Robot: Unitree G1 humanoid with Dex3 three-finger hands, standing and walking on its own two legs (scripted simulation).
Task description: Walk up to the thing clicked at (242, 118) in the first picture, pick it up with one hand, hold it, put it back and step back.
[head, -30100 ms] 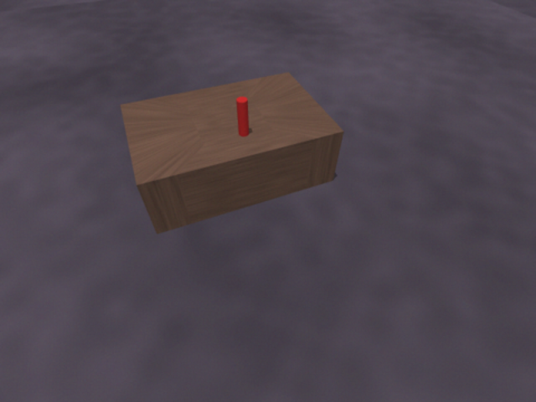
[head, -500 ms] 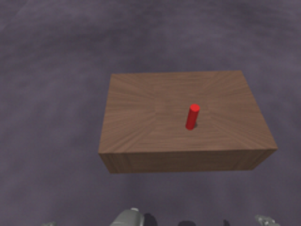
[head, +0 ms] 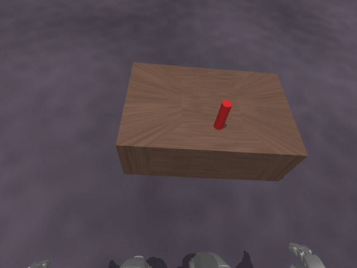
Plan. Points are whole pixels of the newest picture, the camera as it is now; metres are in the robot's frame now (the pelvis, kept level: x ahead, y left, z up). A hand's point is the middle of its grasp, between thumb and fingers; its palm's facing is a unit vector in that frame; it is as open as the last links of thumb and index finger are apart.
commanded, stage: step back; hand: right
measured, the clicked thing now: (222, 115) +0.80 -0.22 -0.35
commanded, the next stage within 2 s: none
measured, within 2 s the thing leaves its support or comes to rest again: neither
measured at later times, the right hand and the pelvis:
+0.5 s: hand out of the picture -0.09 -0.32 -0.17, palm faces -0.12 +0.91 -0.39, open 7.4 cm; pelvis -0.17 -0.05 -0.01, yaw +4 degrees
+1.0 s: hand out of the picture -0.21 -0.36 -0.16, palm faces -0.07 +0.92 -0.38, open 7.4 cm; pelvis -0.34 -0.09 -0.01, yaw +1 degrees
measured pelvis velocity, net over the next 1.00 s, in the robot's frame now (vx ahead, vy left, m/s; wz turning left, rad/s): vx -0.34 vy -0.09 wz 0.02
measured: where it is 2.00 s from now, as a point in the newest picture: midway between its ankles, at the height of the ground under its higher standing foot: outside the picture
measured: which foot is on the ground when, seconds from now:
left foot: down 0.00-0.18, up 0.20-0.50, down 0.52-0.84, up 0.86-1.00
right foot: up 0.00-0.14, down 0.16-0.54, up 0.56-0.80, down 0.82-1.00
